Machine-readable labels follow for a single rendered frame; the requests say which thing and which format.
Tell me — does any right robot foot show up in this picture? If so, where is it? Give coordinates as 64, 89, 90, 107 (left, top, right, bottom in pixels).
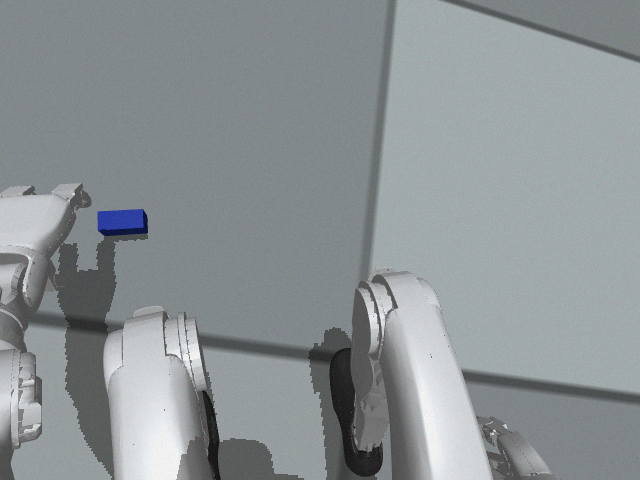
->
329, 348, 383, 477

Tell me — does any left robot hand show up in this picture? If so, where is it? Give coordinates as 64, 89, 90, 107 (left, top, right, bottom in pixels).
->
0, 183, 92, 292

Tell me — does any small box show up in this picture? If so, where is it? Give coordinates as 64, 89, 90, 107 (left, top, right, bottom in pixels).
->
98, 209, 148, 236

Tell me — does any left robot arm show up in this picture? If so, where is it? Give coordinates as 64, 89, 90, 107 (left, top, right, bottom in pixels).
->
0, 246, 50, 480

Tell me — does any left robot foot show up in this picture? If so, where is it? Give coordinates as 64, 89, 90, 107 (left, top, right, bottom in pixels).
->
202, 390, 221, 480

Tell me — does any right robot hand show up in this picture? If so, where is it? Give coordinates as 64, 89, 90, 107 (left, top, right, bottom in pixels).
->
476, 416, 553, 480

